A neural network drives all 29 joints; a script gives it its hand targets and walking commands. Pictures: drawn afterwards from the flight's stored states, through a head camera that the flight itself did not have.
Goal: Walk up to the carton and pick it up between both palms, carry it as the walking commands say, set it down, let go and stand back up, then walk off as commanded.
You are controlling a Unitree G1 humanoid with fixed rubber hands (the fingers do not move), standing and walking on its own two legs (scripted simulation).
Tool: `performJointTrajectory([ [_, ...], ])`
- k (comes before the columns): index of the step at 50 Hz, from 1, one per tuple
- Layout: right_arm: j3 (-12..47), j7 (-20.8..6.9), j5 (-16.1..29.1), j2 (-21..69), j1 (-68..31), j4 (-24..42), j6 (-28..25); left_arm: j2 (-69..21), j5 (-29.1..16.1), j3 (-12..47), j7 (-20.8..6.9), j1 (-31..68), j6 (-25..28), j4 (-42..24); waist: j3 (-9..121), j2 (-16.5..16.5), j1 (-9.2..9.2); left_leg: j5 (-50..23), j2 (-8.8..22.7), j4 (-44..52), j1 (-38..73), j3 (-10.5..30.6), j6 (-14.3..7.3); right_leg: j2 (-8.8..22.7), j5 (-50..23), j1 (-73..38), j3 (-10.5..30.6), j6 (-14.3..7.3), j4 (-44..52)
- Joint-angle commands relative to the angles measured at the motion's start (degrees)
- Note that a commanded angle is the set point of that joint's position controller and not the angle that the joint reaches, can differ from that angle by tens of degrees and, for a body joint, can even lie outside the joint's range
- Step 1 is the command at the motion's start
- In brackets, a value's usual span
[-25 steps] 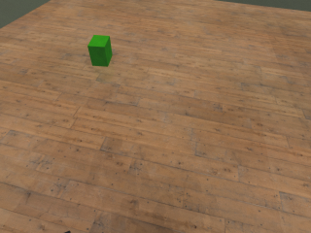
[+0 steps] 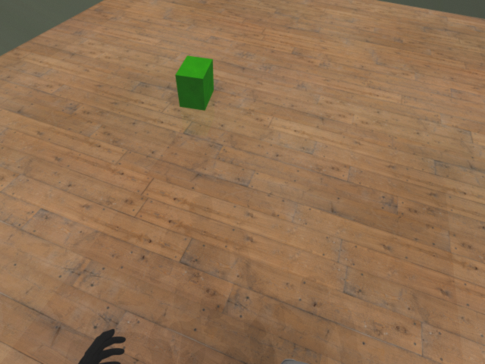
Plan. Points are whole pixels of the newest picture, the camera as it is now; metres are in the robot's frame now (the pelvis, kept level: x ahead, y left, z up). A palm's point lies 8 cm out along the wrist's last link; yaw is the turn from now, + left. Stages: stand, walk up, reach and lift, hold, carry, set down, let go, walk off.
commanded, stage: walk up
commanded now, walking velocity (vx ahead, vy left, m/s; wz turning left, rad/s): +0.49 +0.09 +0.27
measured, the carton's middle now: (196, 83) +1.81 +0.23 -0.63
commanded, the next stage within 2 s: none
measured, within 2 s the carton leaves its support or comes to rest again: neither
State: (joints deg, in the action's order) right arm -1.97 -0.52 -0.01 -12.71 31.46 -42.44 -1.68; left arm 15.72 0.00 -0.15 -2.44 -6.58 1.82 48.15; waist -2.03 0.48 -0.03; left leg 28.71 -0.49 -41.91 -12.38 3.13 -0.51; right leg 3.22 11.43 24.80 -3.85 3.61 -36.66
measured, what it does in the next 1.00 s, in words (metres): walks ahead: left foot, then right foot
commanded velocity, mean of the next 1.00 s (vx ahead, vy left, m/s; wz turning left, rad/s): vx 0.50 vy -0.01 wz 0.08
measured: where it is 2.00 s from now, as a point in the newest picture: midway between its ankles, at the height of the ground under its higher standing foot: (196, 218)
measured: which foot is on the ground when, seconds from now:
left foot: up 0.00-0.28, down 0.30-0.68, up 0.70-1.00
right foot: down 0.00-0.28, up 0.30-0.66, down 0.68-1.00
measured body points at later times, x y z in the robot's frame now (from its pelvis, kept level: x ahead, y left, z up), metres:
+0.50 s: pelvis +0.21 +0.08 +0.00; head +0.23 +0.11 +0.45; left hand +0.30 +0.34 -0.14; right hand +0.25 -0.18 -0.11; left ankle +0.19 +0.20 -0.72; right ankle +0.22 -0.06 -0.65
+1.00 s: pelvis +0.41 +0.09 +0.01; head +0.43 +0.09 +0.46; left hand +0.43 +0.36 -0.12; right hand +0.59 -0.13 -0.10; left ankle +0.45 +0.23 -0.70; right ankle +0.39 -0.06 -0.72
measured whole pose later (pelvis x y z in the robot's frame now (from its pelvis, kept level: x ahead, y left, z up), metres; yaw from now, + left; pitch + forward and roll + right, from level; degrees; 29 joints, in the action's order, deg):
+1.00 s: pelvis +0.41 +0.09 +0.01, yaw +7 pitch +0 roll -1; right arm -1.3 -2.9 0.0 -13.6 7.5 -43.0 -1.5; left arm 15.2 0.0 -0.3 -3.1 -18.3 0.6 48.8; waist -1.4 -1.9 0.1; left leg 21.6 3.1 -43.0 -26.0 1.6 1.1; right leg 4.1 20.7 13.5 -5.1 2.3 -34.2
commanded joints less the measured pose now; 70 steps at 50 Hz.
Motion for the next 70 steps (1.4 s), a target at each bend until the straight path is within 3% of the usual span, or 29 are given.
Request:
performJointTrajectory([
  [1, -2.17, 0.43, -0.73, -8.83, -8.63, 4.27, -1.71, 16.90, 3.44, -6.33, 1.96, -22.86, 1.22, 1.38, 12.50, 10.67, -7.45, 2.39, 0.97, -26.65, -33.42, 3.43, -1.40, 28.50, 14.95, -38.57, 34.90, -10.17, 19.45],
  [4, -2.43, -1.10, -2.51, -7.24, -12.01, 4.30, -0.60, 9.24, 2.80, -5.31, 1.71, -13.21, 1.07, -1.84, -0.55, 9.37, -4.23, -6.45, 5.44, -30.35, -35.85, 0.83, 1.16, 20.72, 23.61, -27.65, 19.76, -10.28, 23.52],
  [10, -0.76, -3.26, -2.12, -6.03, -17.16, 3.65, 0.14, 9.74, 2.61, -5.63, 1.29, -10.08, 1.70, -3.98, -1.58, 13.10, -2.29, -5.96, 7.71, -10.50, -26.54, -5.01, 2.61, 19.27, 13.71, -17.43, 6.56, -9.36, 24.93],
  [12, -0.64, -3.53, -1.45, -6.45, -12.64, 1.32, 0.10, 12.46, 2.77, -6.10, 1.15, -4.37, 0.88, -4.33, 0.20, 15.97, 3.57, -9.94, 4.60, -0.42, -10.87, -10.35, 1.70, 15.43, 12.63, -10.48, 0.18, -5.80, 18.47],
  [14, -2.42, -2.32, -1.19, -8.89, 0.28, -4.21, -0.44, 10.07, 3.21, -5.56, 1.02, -2.24, -0.25, -4.80, 3.99, 3.32, 10.50, -15.09, 0.13, 4.31, 3.85, -15.42, 2.80, 8.83, 14.31, -4.15, -5.44, -4.16, -3.75],
  [15, -4.33, -1.18, -1.95, -15.20, 9.61, -6.70, -1.55, 6.09, 3.24, -4.46, 1.26, -0.71, -0.49, -6.51, 7.07, -12.49, 14.28, -6.27, 9.28, 13.98, 12.28, 7.13, -0.49, 3.38, 16.53, 6.32, -7.09, -2.73, -26.59],
  [16, -5.51, 0.15, -2.54, -20.16, 16.27, -8.38, -1.83, 3.90, 3.01, -4.28, 0.73, 3.85, -0.68, -8.96, 3.36, -20.13, 15.38, 4.55, 19.94, 27.58, 13.14, 34.44, -3.07, -2.54, 25.71, 17.75, 1.27, -2.00, -35.56],
  [17, -5.05, 0.38, -2.03, -23.14, 8.36, -5.72, -1.31, 4.85, 1.86, -3.72, 0.30, 3.25, -1.08, -11.17, -0.23, -22.14, 10.81, 0.43, 23.96, 33.98, 9.96, 46.79, -7.09, -3.06, 25.42, 22.22, 4.47, -2.93, -35.59],
  [20, -2.91, 1.03, -1.47, -14.14, -1.10, -2.44, -2.69, 3.83, 2.41, -2.47, 0.15, -0.58, -1.03, -7.79, 2.98, -15.28, 4.86, -31.43, 18.78, 23.07, 13.87, 31.93, -7.18, 0.58, 16.21, 19.81, 5.08, -1.73, -36.05],
  [27, -3.92, 1.74, -2.74, -12.97, -2.62, -0.20, -1.92, 1.94, 1.38, -2.16, -2.18, 7.60, -1.76, -8.76, 0.45, -15.32, 5.73, -31.53, 17.78, 25.88, 9.94, 19.98, -7.83, -0.28, 9.64, 13.72, 0.41, 0.07, -11.92],
  [31, -3.88, 0.92, -1.74, -13.17, -6.97, -0.11, -1.58, 2.19, 1.01, -2.76, -1.94, 0.90, -0.42, -5.46, 2.48, -15.67, 0.05, -19.22, 12.43, 23.91, -5.93, 10.18, -4.86, -1.94, 0.34, -13.73, -3.57, -0.22, 3.79],
  [33, -3.33, 0.39, -1.10, -11.81, -7.66, 0.93, -2.17, 7.08, 2.03, -4.75, -0.44, -14.44, 0.62, -0.33, 10.01, -3.65, -6.93, -15.39, 4.97, 3.96, -16.07, 2.53, -2.88, 0.26, 0.24, -34.88, -3.51, -0.59, 5.52],
  [34, -2.16, 0.52, -1.13, -8.17, -8.13, 2.72, -2.77, 13.36, 3.44, -6.35, 0.67, -22.58, 1.12, 1.44, 13.42, 12.45, -10.53, -0.36, -0.11, -14.90, -26.10, -1.67, -1.32, 13.20, 15.44, -41.98, 14.15, -4.26, 12.81],
  [35, -2.15, 0.48, -1.04, -6.62, -10.37, 4.88, -2.60, 18.38, 3.89, -6.47, 1.10, -26.12, 1.20, 2.06, 12.76, 20.36, -9.53, 6.91, -4.00, -28.53, -33.88, -1.01, -0.87, 26.37, 29.26, -39.41, 42.99, -10.09, 25.08],
  [37, -2.81, -0.54, -2.52, -8.22, -14.34, 4.40, -1.62, 13.65, 2.61, -5.63, 1.18, -15.91, 0.34, -0.04, -0.94, 12.75, -5.44, -1.93, 3.69, -32.06, -34.33, 1.41, -0.18, 22.73, 43.59, -22.44, 37.12, -12.47, 29.34],
  [39, -2.56, -1.58, -2.29, -6.42, -13.05, 2.18, -0.95, 8.76, 2.07, -4.64, 1.36, -11.30, 1.28, -1.43, -3.76, 8.01, -2.35, -9.38, 6.48, -29.43, -30.57, -0.06, 1.63, 19.53, 30.81, -15.47, 25.99, -12.16, 28.64],
  [41, -2.06, -2.21, -2.06, -6.16, -12.67, 0.78, -0.10, 8.18, 2.19, -4.73, 1.26, -11.24, 1.60, -2.30, 1.98, 8.82, -2.08, -8.70, 5.83, -23.42, -25.19, -2.06, 2.23, 16.20, 19.78, -16.40, 15.70, -10.56, 26.08],
  [47, -0.07, -2.96, -0.89, -5.07, -20.92, -0.39, -0.12, 11.22, 2.19, -5.69, 0.95, -10.09, 0.51, -3.88, 1.05, 12.49, -1.51, -9.48, 3.51, 2.32, -13.35, -9.84, 3.53, 14.03, 17.34, -11.45, 7.89, -8.80, 23.90],
  [50, -1.28, -1.83, -0.84, -7.26, -7.99, -4.90, -1.21, 10.62, 2.81, -5.67, 0.90, -6.43, -0.19, -4.02, 8.35, 7.20, 5.63, -16.64, 1.66, 10.86, 5.25, -13.15, 2.99, 10.52, 12.66, -8.47, 3.10, -6.42, 4.91],
  [52, -4.11, 0.00, -2.13, -17.16, 3.70, -7.17, -2.00, 3.57, 2.70, -3.83, 0.67, 0.08, 0.11, -8.77, 7.35, -21.72, 11.36, 0.92, 18.66, 26.96, 15.67, 23.83, -3.23, -0.90, 20.60, 13.85, -0.79, -2.64, -27.88],
  [53, -4.43, 0.14, -1.85, -20.23, 2.57, -6.74, -1.84, 3.97, 2.11, -4.06, 0.19, 3.41, -0.41, -11.19, 2.02, -23.64, 10.35, 5.04, 21.91, 31.85, 13.74, 36.77, -6.70, -2.03, 24.16, 22.19, 3.81, -3.73, -30.49],
  [55, -3.24, 0.22, -1.31, -15.53, -3.26, -2.63, -2.05, 4.20, 2.51, -3.30, -0.32, 3.08, 0.19, -10.08, 1.30, -12.73, 6.48, -11.54, 21.20, 26.88, 15.15, 31.22, -9.17, 0.74, 17.93, 24.11, 5.14, -2.41, -32.13],
  [57, -2.72, 1.11, -1.44, -13.32, -4.86, -2.04, -2.54, 3.87, 2.66, -2.53, -0.85, 2.57, 0.36, -8.82, 5.21, -13.07, 5.00, -25.58, 17.94, 22.96, 15.31, 22.43, -7.90, 0.98, 17.19, 19.63, 3.19, -1.73, -27.17],
  [61, -3.66, 1.35, -2.49, -12.88, -6.18, -0.26, -1.71, 1.36, 1.63, -1.90, -1.76, 5.22, -0.07, -9.14, 1.49, -16.93, 4.53, -24.77, 16.74, 24.44, 5.72, 16.62, -8.20, -0.68, 17.30, 9.64, -0.39, -1.16, -8.54],
  [65, -3.68, 0.46, -1.18, -12.74, -8.68, 0.59, -1.47, 4.26, 1.99, -3.74, -0.55, -11.41, 0.90, -1.90, 8.81, -8.07, -4.39, -19.58, 9.38, 10.08, -13.65, 6.18, -3.45, -0.82, 0.99, -29.50, -2.11, -2.10, 8.11],
  [66, -2.43, 0.10, -0.63, -8.11, -13.48, 3.35, -2.34, 10.89, 3.21, -5.57, 0.33, -20.61, 1.61, 1.03, 11.21, 9.72, -11.36, -14.90, 1.83, -9.29, -25.08, -2.44, -0.26, 11.37, 12.00, -40.22, 13.13, -5.16, 15.05],
  [67, -2.03, 0.26, -0.81, -6.07, -14.08, 5.56, -2.63, 17.29, 3.31, -6.47, 1.07, -26.11, 1.67, 2.18, 13.05, 18.77, -10.38, 3.48, -1.80, -22.52, -35.41, -3.86, 0.74, 25.72, 9.94, -42.84, 36.46, -11.73, 21.67],
  [68, -2.26, 0.19, -1.66, -7.66, -16.90, 5.34, -2.01, 16.56, 3.04, -6.19, 1.41, -24.95, 1.31, 2.93, 7.10, 11.60, -9.32, 4.96, 2.85, -27.32, -37.60, 0.23, 0.34, 26.38, 20.91, -36.00, 38.66, -14.53, 24.01],
  [70, -2.67, -0.80, -1.88, -7.84, -17.88, 3.67, -1.57, 11.16, 2.56, -5.07, 1.52, -16.31, 1.63, 0.81, -2.22, 4.61, -5.58, -5.69, 6.14, -26.86, -36.95, -0.88, 1.50, 21.47, 15.66, -27.19, 27.55, -13.42, 24.62],
])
